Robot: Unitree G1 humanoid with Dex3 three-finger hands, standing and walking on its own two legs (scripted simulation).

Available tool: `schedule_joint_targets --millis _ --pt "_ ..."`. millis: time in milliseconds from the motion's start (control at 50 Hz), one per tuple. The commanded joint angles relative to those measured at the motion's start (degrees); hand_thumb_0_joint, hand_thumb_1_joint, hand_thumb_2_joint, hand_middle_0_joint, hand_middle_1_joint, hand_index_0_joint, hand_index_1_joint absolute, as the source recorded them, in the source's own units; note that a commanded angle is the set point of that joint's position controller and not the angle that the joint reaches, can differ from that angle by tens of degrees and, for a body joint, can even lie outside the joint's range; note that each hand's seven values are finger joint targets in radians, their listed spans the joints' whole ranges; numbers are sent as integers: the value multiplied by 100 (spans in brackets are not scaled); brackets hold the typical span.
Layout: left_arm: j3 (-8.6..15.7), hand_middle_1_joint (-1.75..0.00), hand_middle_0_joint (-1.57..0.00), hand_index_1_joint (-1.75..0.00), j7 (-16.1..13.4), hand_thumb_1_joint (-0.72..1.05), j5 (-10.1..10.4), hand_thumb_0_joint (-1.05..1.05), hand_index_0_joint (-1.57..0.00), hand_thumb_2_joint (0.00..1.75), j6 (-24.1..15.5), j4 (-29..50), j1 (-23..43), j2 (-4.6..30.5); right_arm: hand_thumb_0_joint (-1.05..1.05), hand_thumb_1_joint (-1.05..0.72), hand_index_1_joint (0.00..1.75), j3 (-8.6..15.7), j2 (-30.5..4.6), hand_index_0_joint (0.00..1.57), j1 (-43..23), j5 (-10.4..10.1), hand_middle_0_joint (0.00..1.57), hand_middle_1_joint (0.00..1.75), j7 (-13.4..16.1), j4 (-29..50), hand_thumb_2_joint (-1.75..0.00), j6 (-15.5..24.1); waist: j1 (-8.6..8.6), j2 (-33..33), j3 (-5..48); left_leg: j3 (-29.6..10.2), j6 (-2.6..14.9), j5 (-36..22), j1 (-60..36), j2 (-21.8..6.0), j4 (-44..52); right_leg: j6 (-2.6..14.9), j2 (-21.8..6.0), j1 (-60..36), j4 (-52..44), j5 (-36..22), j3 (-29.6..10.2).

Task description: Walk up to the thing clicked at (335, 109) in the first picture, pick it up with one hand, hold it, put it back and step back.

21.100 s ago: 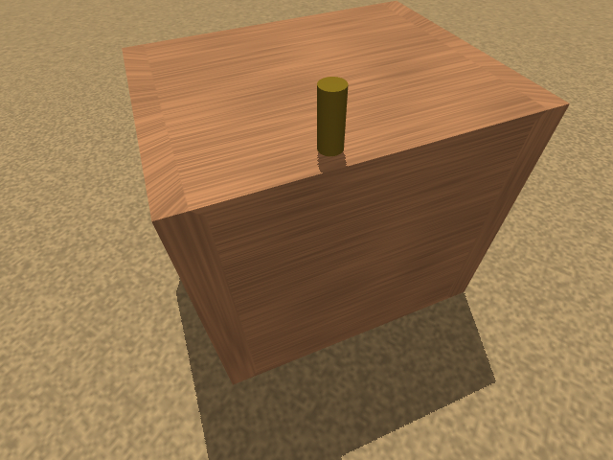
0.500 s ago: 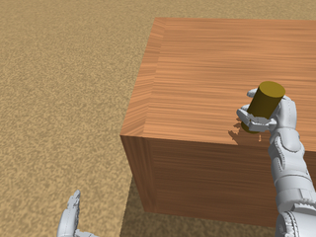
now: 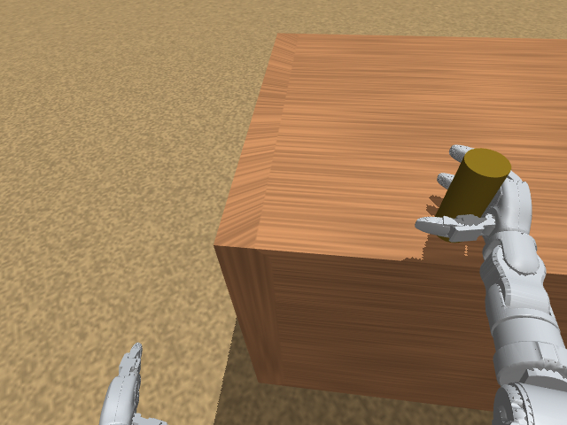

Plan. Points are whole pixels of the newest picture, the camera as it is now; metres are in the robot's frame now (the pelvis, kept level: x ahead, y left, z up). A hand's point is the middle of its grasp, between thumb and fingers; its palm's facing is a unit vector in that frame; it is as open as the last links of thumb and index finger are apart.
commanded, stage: withdraw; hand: right
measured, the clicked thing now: (466, 199) +0.41 -0.20 +0.11
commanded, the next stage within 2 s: rise in 0.28 s
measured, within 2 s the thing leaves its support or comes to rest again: neither
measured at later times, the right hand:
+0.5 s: hand out of the picture +0.41 -0.28 +0.25, palm faces +0.24 +0.95 -0.18, open 16.8 cm
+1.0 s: hand out of the picture +0.32 -0.34 +0.23, palm faces +0.52 +0.78 -0.36, open 17.6 cm
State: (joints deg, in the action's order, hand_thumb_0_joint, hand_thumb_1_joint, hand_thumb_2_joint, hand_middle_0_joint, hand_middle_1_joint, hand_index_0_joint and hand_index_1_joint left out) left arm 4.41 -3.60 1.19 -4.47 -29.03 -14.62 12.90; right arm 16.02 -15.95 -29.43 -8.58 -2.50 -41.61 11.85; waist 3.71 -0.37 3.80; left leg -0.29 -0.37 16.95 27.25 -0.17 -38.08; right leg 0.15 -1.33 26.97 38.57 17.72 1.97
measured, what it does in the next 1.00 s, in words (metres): stands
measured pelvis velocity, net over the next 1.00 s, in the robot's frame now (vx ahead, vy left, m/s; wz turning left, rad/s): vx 0.02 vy -0.01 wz -0.01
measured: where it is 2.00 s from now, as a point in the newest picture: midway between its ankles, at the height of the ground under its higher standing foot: outside the picture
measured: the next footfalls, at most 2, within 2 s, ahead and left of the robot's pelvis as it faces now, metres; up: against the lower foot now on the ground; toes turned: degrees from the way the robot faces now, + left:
none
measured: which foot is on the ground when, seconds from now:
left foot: down 0.00-1.00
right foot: down 0.00-1.00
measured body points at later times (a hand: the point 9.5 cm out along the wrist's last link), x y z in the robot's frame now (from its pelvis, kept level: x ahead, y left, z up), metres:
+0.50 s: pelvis +0.00 +0.00 +0.01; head +0.00 +0.02 +0.46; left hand +0.16 +0.26 -0.07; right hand +0.40 -0.33 +0.26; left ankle +0.02 +0.12 -0.72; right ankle +0.02 -0.12 -0.72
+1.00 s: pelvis +0.02 -0.01 +0.02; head +0.01 +0.01 +0.47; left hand +0.18 +0.25 -0.06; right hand +0.28 -0.38 +0.25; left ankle +0.02 +0.12 -0.72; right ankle +0.02 -0.12 -0.72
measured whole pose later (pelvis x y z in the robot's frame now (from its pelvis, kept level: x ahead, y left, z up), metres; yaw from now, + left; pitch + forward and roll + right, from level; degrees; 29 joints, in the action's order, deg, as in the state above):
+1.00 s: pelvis +0.02 -0.01 +0.02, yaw -1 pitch +1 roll +0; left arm 6.2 -1.9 3.4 -5.7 -30.0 -17.7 14.9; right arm 24.6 -30.0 -9.9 -2.6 0.3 -11.5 6.3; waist -3.0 -2.9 3.0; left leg 0.2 -0.9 13.4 13.8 -0.9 -26.4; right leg 0.6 -0.4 14.2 27.9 14.4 1.6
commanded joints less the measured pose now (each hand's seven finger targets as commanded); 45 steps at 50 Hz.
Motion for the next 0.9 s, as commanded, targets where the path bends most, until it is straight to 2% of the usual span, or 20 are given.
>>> schedule_joint_targets --millis 0,40,120,160,280,340,380,400,420,440,480,520,560,620,640,720,760,780,860,880 --pt "483 -5 -5 -5 -142 -50 13 0 -6 2 -311 1382 553 1081 0 27 41 428 -1697 41 -2647 -84 41 41 58 1894 -35 421 -63 -129 2177 96 51 -1391 -929 62 517 71 87 -1177 -499 -1176 -88" --pt "601 -5 -5 -4 -182 -50 28 0 -6 2 -304 1480 401 1154 0 26 39 461 -1774 39 -2674 -78 39 39 110 2114 -34 352 -74 -71 2213 135 53 -1372 -1049 82 553 57 74 -1322 -554 -1167 -99" --pt "108 -5 -5 -4 -203 -51 109 0 -5 3 -267 1376 234 609 0 30 25 582 -1978 28 -2637 -137 29 25 14 2167 -21 101 -160 -176 1834 90 21 -1460 -1230 14 687 80 115 -1236 -644 -1230 -48" --pt "194 -5 -5 -4 -235 -51 125 0 -6 3 -245 975 244 739 0 36 24 671 -2247 27 -2798 -137 28 24 -83 1865 -19 -164 -193 -489 1575 69 54 -1413 -1051 0 748 52 115 -1288 -762 -1221 -55" --pt "31 -5 -5 -5 -246 -53 174 0 -6 3 -357 374 376 762 0 45 5 621 -2541 8 -3417 -296 9 5 -758 1379 -5 -914 -83 -381 1381 124 69 -1193 -914 43 976 73 62 -1397 -1004 -1023 -117" --pt "239 -5 -6 -5 -329 -53 174 0 -6 2 -500 388 604 1167 0 47 5 599 -2640 6 -3633 -369 7 5 -1113 952 -5 -1282 -19 -27 1505 177 54 -1257 -862 61 1036 100 48 -1593 -1052 -1129 -164" --pt "75 -6 -7 -7 -357 -56 175 0 -6 7 -598 513 751 1087 0 42 5 600 -2714 7 -3908 -404 7 5 -1294 894 -6 -1444 -49 130 1469 181 39 -1113 -902 32 1126 132 73 -1592 -1083 -999 -162" --pt "115 -7 -6 -7 -284 -52 125 0 -6 5 -663 758 831 1000 0 47 5 547 -3482 7 -3837 342 7 5 -953 1156 -5 -1091 -266 301 1131 229 14 -797 -853 9 1198 117 76 -1409 -1163 -741 -98" --pt "370 -6 -6 -6 -266 -53 121 0 -6 6 -618 297 404 1186 0 50 6 669 -3488 6 -3621 310 6 6 -790 676 -5 -1009 -169 242 1062 198 26 -732 -824 12 1226 130 95 -1385 -1185 -664 -66" --pt "193 -6 -6 -6 -210 -52 132 0 -6 5 -601 354 203 1050 0 54 6 624 -3384 6 -3505 322 6 6 -744 605 -4 -971 -194 289 876 197 20 -543 -800 2 1283 138 113 -1296 -1229 -503 -61" --pt "36 -6 -5 -5 -127 -52 150 0 -6 5 -653 1059 499 852 0 56 6 665 -3626 6 -3570 509 6 6 -624 896 -4 -820 -272 526 1275 136 -17 -660 -1061 -42 1310 152 146 -1357 -1166 -696 6" --pt "-147 -5 -5 -5 -47 -52 137 0 -5 4 -540 761 -99 693 0 61 6 997 -4118 6 -3231 664 5 6 -409 679 -3 -694 -407 327 1394 165 -12 -1092 -1316 -37 1242 141 185 -1282 -1165 -1080 42" --pt "-39 -5 -5 -5 6 -53 166 0 -5 5 -518 1109 -63 790 0 61 6 1099 -4211 6 -3073 712 5 6 -259 584 -3 -604 -410 131 1446 198 12 -1262 -1357 -7 1215 112 164 -1377 -1191 -1291 25" --pt "69 -4 -5 -4 48 -53 172 0 -5 6 -478 1391 226 906 0 61 6 1486 -4738 5 -3321 793 5 6 -11 1127 -4 -429 -538 -394 1727 136 52 -1315 -1592 -56 1257 79 214 -1469 -1224 -1380 74" --pt "101 -5 -5 -4 58 -52 170 0 -5 5 -463 1061 -57 847 0 61 6 1436 -4620 5 -3237 805 5 6 35 1074 -4 -405 -489 -589 1653 148 79 -1392 -1517 -31 1248 64 201 -1546 -1229 -1462 74" --pt "370 -4 -5 -4 39 -54 186 0 -5 6 -530 1164 208 1089 0 58 6 1306 -4194 5 -2683 765 6 6 230 1589 -5 -356 -466 -738 1713 273 162 -1608 -1360 78 1225 -15 61 -1951 -1216 -1951 -35" --pt "257 -4 -5 -4 64 -54 195 0 -5 6 -535 899 168 881 0 57 6 1229 -3998 5 -2445 760 6 6 294 2080 -5 -306 -531 -927 1733 288 186 -1747 -1376 92 1196 -51 37 -2051 -1191 -2261 -49" --pt "168 -4 -5 -4 90 -54 203 0 -5 6 -541 890 165 772 0 56 5 1128 -3753 5 -2110 741 6 5 299 2243 -5 -283 -540 -925 1612 321 199 -1657 -1342 118 1197 -67 3 -2060 -1224 -2241 -70" --pt "474 -4 -5 -5 55 -55 200 0 -5 6 -491 856 -37 1060 0 55 6 1173 -3452 5 -804 642 6 6 347 3421 -5 -213 -582 -694 1460 377 195 -1646 -1533 127 1289 -46 5 -2058 -1335 -2188 -75" --pt "347 -4 -5 -4 81 -54 219 0 -5 6 -462 659 -237 865 0 56 6 1108 -3205 5 -339 597 6 6 331 3739 -5 -201 -597 -680 1205 399 196 -1563 -1470 153 1316 -57 -12 -2041 -1392 -2135 -67"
